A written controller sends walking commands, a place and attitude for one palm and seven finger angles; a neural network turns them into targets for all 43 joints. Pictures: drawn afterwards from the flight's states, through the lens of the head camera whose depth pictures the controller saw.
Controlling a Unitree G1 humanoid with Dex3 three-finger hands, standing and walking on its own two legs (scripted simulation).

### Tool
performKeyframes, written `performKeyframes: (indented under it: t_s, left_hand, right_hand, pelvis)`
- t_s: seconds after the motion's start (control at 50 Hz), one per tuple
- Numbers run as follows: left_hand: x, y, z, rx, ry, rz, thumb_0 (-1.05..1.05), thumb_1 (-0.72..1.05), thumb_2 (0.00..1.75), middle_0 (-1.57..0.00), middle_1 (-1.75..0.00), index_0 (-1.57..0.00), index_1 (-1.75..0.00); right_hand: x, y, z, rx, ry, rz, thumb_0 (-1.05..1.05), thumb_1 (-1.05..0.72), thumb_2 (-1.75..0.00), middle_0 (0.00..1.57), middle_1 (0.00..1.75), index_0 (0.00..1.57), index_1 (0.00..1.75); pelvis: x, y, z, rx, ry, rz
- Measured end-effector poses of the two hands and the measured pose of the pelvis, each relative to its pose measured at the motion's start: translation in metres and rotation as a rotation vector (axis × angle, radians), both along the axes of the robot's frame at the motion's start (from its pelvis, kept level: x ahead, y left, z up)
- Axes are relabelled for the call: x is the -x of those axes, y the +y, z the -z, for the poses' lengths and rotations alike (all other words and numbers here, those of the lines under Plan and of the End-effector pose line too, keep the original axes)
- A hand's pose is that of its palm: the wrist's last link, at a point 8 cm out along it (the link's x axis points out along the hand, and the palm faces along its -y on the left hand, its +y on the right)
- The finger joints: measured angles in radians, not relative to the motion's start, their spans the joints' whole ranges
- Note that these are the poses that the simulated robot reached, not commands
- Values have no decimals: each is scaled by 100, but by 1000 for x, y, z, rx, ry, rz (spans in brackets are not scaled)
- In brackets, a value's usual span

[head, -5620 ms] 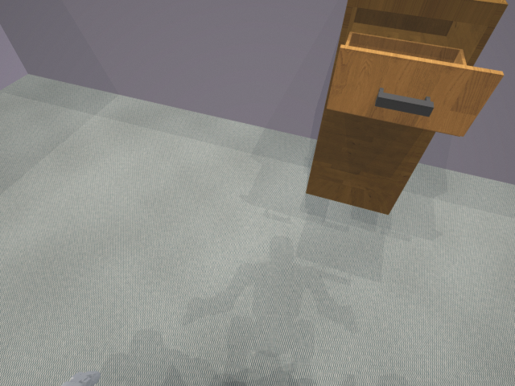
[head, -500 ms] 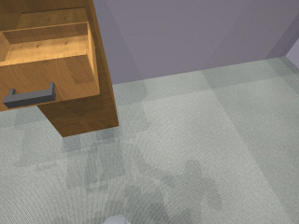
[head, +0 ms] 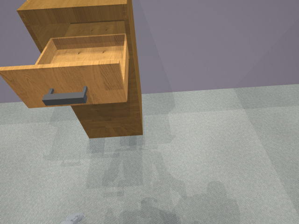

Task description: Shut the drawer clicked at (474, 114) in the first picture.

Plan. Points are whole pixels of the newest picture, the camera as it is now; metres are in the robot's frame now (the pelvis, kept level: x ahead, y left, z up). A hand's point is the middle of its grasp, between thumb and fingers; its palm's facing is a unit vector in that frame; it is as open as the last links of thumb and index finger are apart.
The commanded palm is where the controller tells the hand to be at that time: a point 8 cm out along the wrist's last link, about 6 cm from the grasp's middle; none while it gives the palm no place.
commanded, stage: take the last steps up to it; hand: left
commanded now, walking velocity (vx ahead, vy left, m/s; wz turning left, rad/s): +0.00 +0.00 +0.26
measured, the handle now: (66, 94) +0.50 +0.31 +0.05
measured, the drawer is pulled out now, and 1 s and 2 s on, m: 0.30 0.30 0.30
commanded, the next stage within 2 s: come to a stop and stand still in 0.88 s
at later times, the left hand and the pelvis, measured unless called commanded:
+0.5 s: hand out of the picture -0.07 +0.23 -0.17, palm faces +0.21 -0.96 -0.19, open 7.4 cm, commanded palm none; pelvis +0.02 +0.06 +0.01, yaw +7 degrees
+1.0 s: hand (86, 180) +0.28 +0.25 -0.17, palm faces +0.08 -0.98 -0.20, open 7.4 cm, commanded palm none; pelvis +0.18 +0.06 -0.01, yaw +6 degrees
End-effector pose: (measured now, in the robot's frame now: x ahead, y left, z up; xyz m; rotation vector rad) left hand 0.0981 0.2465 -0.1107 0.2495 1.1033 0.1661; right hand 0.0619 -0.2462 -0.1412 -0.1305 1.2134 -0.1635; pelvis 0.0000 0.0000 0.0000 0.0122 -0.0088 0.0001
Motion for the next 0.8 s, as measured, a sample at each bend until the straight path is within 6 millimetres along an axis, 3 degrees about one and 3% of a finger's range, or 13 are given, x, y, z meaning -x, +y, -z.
performKeyframes:
  t_s: [0.12, 0.24, 0.4, 0.48, 0.54, 0.6, 0.7, 0.8]
  left_hand:
    - [26, -17, -9, 14, 6, -63, 1, 90, 89, -21, -30, -20, -30]
    - [72, -14, -3, 40, 68, -154, 1, 91, 89, -21, -30, -20, -30]
    - [162, 14, 20, 99, 273, -293, 1, 91, 89, -21, -30, -20, -30]
    - [186, 31, 34, 130, 398, -311, 1, 91, 89, -20, -30, -20, -30]
    - [171, 42, 29, 144, 412, -290, 1, 91, 89, -20, -30, -19, -30]
    - [139, 51, 24, 152, 359, -270, 1, 91, 89, -20, -30, -19, -30]
    - [69, 62, 23, 150, 259, -236, 1, 91, 89, -20, -30, -19, -30]
    - [-10, 67, 23, 129, 181, -185, 1, 92, 89, -20, -30, -19, -30]
  right_hand:
    - [5, -9, 0, -10, 63, -32, 0, -90, -90, 20, 30, 20, 30]
    - [3, -2, -9, -4, 99, -100, 0, -91, -90, 20, 30, 20, 30]
    - [-38, 40, -24, 31, 38, -199, 0, -91, -90, 20, 30, 20, 30]
    - [-49, 66, -25, 58, -23, -195, 0, -91, -90, 20, 30, 20, 30]
    - [-37, 81, -28, 54, 5, -165, 0, -91, -90, 20, 30, 20, 30]
    - [-18, 94, -28, 43, 81, -137, 0, -91, -90, 20, 30, 20, 30]
    - [12, 113, -23, 8, 213, -80, 0, -91, -90, 20, 30, 20, 30]
    - [29, 127, -18, -29, 322, -19, 0, -91, -90, 20, 30, 20, 30]
  pelvis:
    - [1, -7, -9, -11, -17, -61]
    - [1, -4, -14, -15, -19, -105]
    - [-10, 28, -12, 13, -8, -139]
    - [-20, 51, -5, 27, -12, -130]
    - [-30, 63, -11, 35, -15, -128]
    - [-43, 73, -17, 33, -15, -131]
    - [-68, 82, -18, 18, -14, -125]
    - [-100, 83, -14, 8, -12, -117]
